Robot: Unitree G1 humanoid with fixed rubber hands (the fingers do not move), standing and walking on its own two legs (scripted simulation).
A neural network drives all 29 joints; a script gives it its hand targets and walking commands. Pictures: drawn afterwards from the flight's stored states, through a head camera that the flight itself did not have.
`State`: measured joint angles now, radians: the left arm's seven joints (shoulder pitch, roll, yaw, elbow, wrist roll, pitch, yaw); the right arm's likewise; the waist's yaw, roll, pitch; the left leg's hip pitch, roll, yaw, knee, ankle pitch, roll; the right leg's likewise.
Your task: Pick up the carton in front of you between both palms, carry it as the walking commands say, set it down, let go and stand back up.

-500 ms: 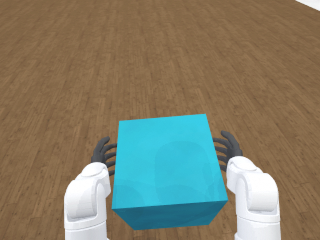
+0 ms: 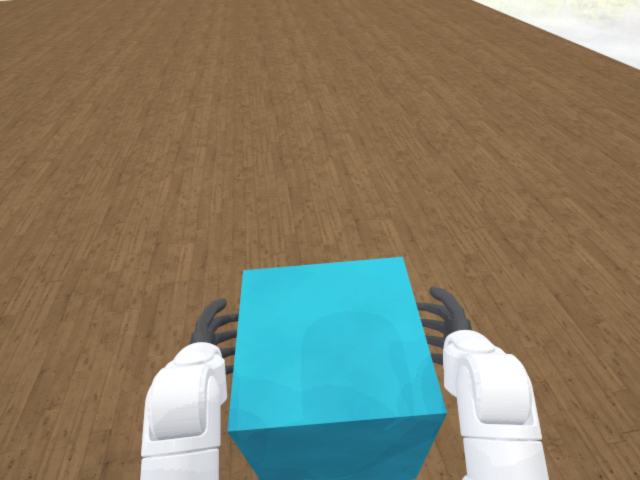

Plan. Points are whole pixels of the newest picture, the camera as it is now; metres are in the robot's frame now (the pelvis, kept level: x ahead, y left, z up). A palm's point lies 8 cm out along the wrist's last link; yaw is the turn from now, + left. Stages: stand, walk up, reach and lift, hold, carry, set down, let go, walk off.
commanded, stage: carry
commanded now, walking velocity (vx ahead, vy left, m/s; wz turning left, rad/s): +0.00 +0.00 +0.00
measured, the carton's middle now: (332, 378) +0.28 +0.00 -0.01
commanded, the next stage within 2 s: hold in 1.68 s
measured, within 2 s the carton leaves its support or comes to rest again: neither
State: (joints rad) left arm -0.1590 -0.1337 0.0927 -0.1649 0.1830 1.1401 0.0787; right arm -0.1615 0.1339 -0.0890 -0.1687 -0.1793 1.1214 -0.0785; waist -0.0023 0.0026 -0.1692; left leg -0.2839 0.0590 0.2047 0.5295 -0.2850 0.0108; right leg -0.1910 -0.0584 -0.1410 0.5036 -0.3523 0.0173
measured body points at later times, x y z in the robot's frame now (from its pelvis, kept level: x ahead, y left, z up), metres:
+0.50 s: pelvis -0.01 -0.01 +0.00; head -0.04 -0.01 +0.45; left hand +0.29 +0.14 +0.02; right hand +0.28 -0.16 +0.02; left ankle -0.02 +0.10 -0.74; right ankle -0.07 -0.11 -0.74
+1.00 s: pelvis -0.05 -0.01 +0.00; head -0.07 -0.01 +0.45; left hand +0.25 +0.14 +0.03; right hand +0.25 -0.16 +0.03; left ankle -0.02 +0.10 -0.74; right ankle -0.07 -0.11 -0.74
